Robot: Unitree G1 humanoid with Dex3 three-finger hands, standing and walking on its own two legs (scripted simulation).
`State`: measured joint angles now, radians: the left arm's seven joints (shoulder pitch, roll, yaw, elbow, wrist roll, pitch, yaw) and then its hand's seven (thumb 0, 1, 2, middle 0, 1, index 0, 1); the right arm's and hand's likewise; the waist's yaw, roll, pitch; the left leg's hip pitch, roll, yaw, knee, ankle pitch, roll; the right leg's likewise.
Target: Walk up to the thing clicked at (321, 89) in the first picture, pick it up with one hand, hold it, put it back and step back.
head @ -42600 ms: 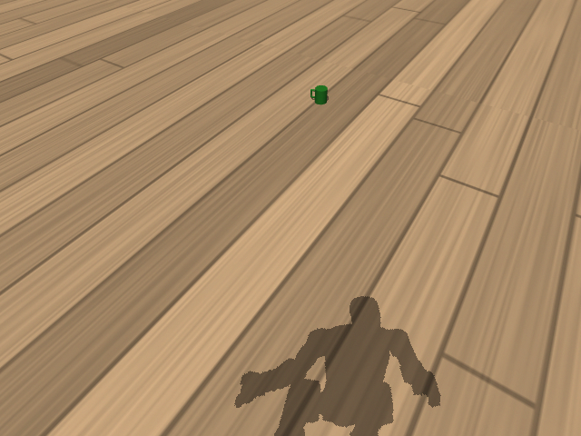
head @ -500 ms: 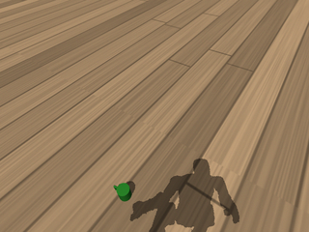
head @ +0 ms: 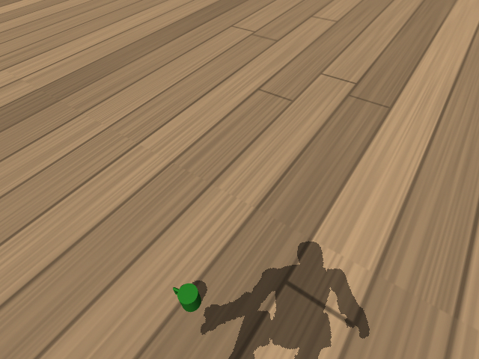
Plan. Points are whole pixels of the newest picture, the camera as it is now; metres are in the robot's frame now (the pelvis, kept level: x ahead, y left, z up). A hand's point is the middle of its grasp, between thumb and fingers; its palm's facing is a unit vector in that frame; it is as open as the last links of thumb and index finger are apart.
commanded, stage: stand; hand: left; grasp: from above
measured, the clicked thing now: (186, 296) +0.47 +0.29 -0.73
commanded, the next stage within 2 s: step back in 0.72 s
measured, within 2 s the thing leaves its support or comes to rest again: neither
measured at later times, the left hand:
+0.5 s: hand out of the picture +0.08 +0.25 -0.16, palm faces +0.01 -0.94 -0.34, open 7.3 cm
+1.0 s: hand out of the picture +0.08 +0.30 -0.18, palm faces -0.03 -0.93 -0.38, open 7.3 cm
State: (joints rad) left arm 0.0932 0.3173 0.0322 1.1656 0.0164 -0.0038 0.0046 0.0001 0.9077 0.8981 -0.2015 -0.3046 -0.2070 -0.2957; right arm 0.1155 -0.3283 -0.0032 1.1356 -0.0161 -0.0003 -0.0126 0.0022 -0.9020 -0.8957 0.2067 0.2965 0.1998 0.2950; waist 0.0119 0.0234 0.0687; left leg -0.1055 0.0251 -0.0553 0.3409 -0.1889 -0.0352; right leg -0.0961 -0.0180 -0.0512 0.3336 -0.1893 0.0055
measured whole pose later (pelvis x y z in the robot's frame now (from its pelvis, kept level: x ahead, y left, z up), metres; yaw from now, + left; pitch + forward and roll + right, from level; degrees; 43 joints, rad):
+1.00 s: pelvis -0.04 +0.04 -0.02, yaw +0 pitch +0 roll -1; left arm 0.04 0.38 0.06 0.97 0.02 0.04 0.01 0.00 0.91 0.90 -0.20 -0.30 -0.21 -0.30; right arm 0.12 -0.41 -0.06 0.99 0.00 0.04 0.02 0.00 -0.90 -0.90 0.21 0.30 0.20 0.29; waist -0.03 0.00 0.15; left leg -0.28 -0.02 -0.03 0.68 -0.31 0.04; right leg -0.34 -0.07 -0.03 0.60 -0.25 0.03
